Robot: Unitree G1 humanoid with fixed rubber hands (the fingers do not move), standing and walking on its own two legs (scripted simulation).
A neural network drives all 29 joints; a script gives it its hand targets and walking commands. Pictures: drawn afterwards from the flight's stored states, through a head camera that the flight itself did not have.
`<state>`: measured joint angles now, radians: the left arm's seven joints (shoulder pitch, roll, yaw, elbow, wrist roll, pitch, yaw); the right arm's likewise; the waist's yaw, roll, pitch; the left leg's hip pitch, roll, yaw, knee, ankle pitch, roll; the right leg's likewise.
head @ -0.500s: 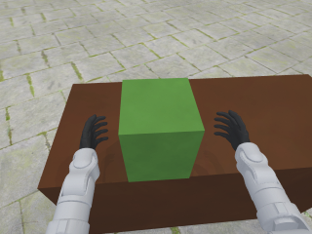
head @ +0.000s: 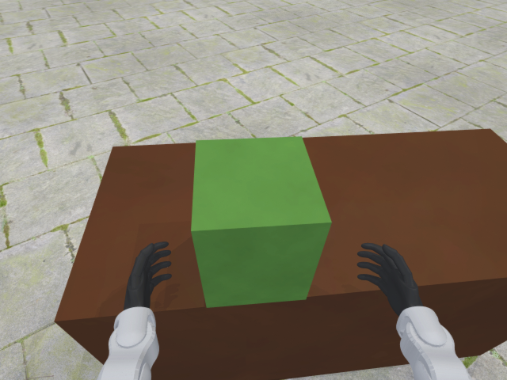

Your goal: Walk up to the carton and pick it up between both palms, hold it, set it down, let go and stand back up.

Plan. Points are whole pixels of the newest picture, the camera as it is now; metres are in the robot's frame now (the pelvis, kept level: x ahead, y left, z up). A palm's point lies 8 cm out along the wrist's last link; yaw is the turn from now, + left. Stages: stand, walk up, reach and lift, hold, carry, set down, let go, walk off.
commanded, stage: set down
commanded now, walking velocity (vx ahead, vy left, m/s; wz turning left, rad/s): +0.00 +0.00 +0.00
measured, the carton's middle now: (253, 223) +0.42 +0.03 +0.01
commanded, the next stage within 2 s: let go in 1.62 s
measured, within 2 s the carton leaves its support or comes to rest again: neither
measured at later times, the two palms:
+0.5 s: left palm (139, 350) +0.20 +0.20 -0.03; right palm (402, 348) +0.22 -0.21 -0.03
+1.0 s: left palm (126, 367) +0.18 +0.22 -0.06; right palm (398, 369) +0.19 -0.20 -0.05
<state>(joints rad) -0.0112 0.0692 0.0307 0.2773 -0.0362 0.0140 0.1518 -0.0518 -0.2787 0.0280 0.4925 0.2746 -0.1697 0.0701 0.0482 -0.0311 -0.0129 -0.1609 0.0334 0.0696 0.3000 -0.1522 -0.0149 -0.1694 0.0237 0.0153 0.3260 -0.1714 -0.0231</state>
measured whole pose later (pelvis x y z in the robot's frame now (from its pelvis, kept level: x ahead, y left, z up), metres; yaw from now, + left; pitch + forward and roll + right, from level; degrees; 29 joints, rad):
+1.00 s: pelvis +0.01 +0.00 +0.00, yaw +0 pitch -3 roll +0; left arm 0.22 0.14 -0.01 0.46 -0.03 -0.10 0.10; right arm 0.19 -0.19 0.03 0.65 0.13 -0.29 0.05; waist 0.04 -0.03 0.03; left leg -0.06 0.03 0.06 0.32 -0.20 -0.01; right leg -0.06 0.02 0.02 0.33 -0.21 -0.02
